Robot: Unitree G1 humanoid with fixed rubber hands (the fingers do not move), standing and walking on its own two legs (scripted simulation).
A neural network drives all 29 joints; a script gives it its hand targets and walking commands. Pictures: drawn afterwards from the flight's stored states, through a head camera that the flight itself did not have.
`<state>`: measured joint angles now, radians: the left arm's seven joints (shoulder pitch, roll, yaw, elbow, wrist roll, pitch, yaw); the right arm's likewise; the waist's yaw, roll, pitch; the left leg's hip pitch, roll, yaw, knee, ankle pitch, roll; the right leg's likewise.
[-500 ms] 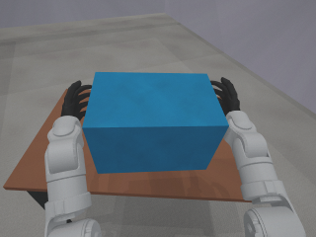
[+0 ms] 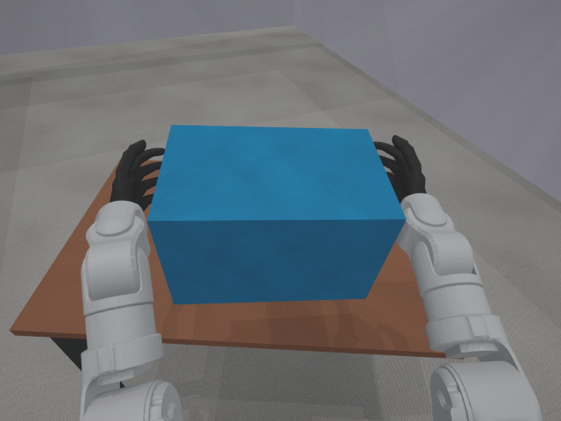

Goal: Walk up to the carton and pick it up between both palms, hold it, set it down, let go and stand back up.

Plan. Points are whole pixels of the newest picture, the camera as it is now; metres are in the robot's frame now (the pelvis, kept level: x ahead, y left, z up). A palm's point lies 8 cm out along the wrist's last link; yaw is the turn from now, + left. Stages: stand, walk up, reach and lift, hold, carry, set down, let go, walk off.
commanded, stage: hold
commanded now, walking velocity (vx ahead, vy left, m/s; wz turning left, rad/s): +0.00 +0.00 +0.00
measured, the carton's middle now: (272, 215) +0.36 +0.00 +0.14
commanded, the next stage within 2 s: set down in 0.64 s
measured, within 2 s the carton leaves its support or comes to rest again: neither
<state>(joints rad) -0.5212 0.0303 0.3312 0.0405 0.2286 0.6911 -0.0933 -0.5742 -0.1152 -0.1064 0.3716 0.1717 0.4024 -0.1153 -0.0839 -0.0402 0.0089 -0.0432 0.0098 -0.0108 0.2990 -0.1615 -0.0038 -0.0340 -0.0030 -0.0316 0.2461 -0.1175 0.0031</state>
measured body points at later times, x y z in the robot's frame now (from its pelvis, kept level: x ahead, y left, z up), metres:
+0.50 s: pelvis +0.00 +0.00 +0.00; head -0.03 +0.02 +0.45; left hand +0.37 +0.18 +0.18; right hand +0.37 -0.19 +0.17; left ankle +0.01 +0.12 -0.75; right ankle +0.02 -0.12 -0.75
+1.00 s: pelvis +0.01 +0.00 +0.00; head -0.03 +0.01 +0.45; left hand +0.38 +0.19 +0.18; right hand +0.38 -0.18 +0.16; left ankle +0.01 +0.12 -0.75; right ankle +0.02 -0.12 -0.75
